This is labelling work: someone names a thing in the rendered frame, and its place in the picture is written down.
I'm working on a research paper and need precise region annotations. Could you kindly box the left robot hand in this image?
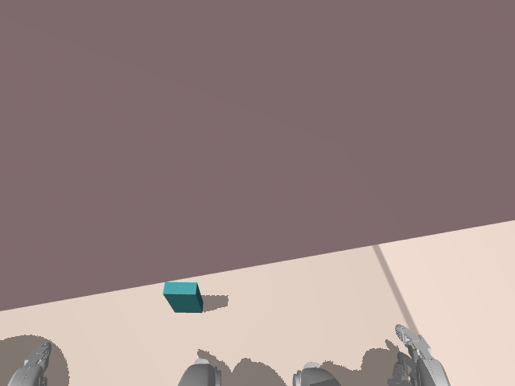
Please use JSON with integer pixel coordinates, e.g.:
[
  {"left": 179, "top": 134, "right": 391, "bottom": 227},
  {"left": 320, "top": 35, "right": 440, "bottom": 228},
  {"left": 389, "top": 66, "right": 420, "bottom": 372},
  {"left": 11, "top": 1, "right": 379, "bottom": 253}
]
[{"left": 7, "top": 342, "right": 52, "bottom": 386}]

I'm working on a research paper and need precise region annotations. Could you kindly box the right robot hand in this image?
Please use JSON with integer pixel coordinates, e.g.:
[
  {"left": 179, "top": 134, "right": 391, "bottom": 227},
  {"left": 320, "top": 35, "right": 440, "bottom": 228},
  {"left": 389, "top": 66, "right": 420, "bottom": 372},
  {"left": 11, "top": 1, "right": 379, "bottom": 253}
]
[{"left": 388, "top": 324, "right": 451, "bottom": 386}]

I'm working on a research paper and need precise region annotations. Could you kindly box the carton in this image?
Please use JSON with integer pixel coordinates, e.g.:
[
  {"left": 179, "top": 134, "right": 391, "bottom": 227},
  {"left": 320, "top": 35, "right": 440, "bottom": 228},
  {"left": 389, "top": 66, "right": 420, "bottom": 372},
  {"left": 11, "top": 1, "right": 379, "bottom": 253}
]
[{"left": 163, "top": 282, "right": 204, "bottom": 313}]

